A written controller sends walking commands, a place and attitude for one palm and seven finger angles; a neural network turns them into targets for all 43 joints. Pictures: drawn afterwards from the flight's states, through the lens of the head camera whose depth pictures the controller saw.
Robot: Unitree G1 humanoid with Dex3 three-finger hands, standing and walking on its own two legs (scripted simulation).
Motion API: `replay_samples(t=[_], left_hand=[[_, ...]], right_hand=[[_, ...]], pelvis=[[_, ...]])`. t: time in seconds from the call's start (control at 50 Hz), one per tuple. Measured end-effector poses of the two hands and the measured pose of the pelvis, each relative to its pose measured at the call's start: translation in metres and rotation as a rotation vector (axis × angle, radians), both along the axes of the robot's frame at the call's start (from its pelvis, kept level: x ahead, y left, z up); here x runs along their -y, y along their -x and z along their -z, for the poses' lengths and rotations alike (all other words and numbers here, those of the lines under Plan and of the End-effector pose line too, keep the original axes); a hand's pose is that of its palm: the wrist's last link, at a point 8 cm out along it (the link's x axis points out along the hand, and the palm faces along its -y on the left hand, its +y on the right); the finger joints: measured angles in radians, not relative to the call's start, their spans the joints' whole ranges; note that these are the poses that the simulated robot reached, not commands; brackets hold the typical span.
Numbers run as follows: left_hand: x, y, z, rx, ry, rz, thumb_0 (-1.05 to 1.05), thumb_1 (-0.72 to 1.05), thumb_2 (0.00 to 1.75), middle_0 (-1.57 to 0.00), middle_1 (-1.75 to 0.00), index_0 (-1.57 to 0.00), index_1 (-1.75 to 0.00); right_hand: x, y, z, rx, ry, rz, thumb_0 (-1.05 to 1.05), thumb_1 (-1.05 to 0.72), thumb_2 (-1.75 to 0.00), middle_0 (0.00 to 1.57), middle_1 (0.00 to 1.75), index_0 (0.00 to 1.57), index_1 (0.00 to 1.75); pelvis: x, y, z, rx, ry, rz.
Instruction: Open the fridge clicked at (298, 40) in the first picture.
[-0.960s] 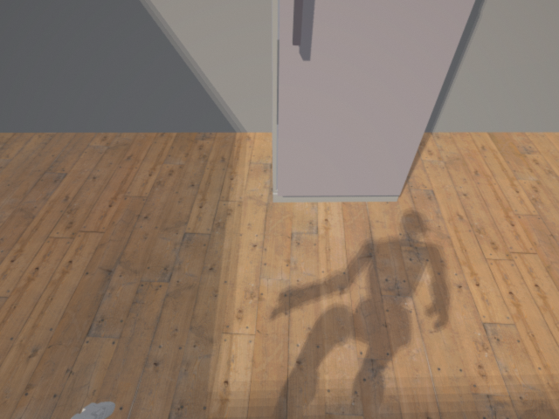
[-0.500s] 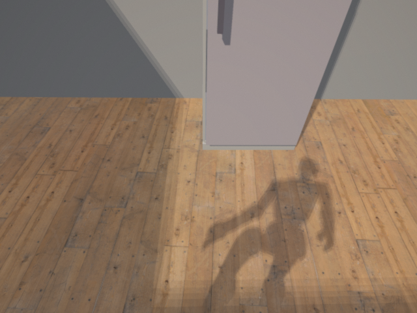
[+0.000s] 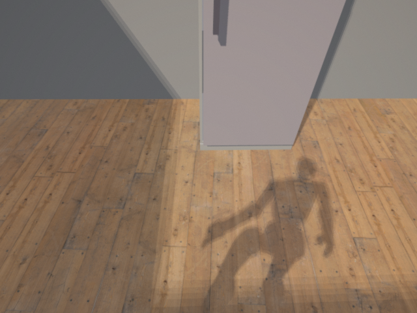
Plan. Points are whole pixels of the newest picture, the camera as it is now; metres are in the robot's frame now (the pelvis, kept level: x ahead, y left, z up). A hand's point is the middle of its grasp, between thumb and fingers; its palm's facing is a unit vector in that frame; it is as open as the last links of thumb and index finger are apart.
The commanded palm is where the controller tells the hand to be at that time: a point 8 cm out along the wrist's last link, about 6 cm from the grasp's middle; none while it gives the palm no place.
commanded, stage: look at it before walking up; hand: left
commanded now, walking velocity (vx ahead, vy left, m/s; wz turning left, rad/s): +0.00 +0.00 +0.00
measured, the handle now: out of the picture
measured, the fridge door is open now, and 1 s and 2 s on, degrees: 0 0 0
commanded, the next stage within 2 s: walk to a spot facing it in 0.48 s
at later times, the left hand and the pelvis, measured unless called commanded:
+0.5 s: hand out of the picture +0.08 +0.25 -0.16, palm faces -0.04 -0.94 -0.33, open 7.4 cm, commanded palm none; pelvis +0.01 +0.00 +0.00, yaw +0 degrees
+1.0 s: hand out of the picture +0.11 +0.16 -0.18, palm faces -0.13 -0.96 -0.23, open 7.4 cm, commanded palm none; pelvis +0.08 -0.04 -0.03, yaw -10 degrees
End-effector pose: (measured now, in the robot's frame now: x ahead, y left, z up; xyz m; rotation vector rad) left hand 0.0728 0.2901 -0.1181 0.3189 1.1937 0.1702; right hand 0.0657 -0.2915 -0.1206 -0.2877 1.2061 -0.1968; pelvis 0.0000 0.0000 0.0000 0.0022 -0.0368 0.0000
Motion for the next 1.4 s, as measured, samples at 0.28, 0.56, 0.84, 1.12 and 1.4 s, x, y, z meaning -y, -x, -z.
replay_samples(t=[0.28, 0.56, 0.84, 1.12, 1.4], left_hand=[[-0.001, 0.000, 0.002, -0.020, 0.003, -0.004, 0.01, 0.91, 0.90, -0.20, -0.30, -0.21, -0.30], [-0.003, -0.001, 0.000, -0.029, -0.003, -0.013, 0.01, 0.91, 0.90, -0.20, -0.30, -0.21, -0.30], [0.034, 0.006, 0.023, -0.157, 0.074, 0.010, 0.01, 0.91, 0.90, -0.20, -0.30, -0.20, -0.30], [0.112, -0.052, 0.022, -0.189, 0.115, 0.065, 0.00, 0.91, 0.90, -0.20, -0.30, -0.21, -0.30], [0.104, -0.158, 0.035, -0.299, 0.126, 0.107, 0.00, 0.91, 0.90, -0.20, -0.30, -0.21, -0.30]], right_hand=[[0.000, -0.008, -0.002, 0.000, 0.007, -0.004, 0.01, -0.91, -0.90, 0.20, 0.30, 0.20, 0.30], [0.000, -0.019, -0.003, 0.004, 0.006, -0.014, 0.01, -0.91, -0.90, 0.20, 0.30, 0.20, 0.30], [-0.019, 0.005, 0.022, -0.016, -0.077, 0.114, 0.00, -0.91, -0.90, 0.20, 0.30, 0.20, 0.30], [0.012, -0.017, 0.030, -0.089, -0.130, 0.262, 0.01, -0.91, -0.90, 0.20, 0.30, 0.20, 0.30], [0.002, -0.226, 0.014, 0.173, -0.131, 0.254, 0.01, -0.91, -0.90, 0.20, 0.30, 0.20, 0.30]], pelvis=[[-0.001, -0.005, -0.001, -0.006, 0.001, 0.001], [-0.001, -0.010, -0.002, -0.007, 0.001, -0.001], [0.008, -0.040, 0.010, -0.023, -0.013, 0.114], [0.055, -0.112, 0.008, -0.030, -0.007, 0.233], [0.043, -0.240, 0.014, -0.058, 0.018, 0.333]])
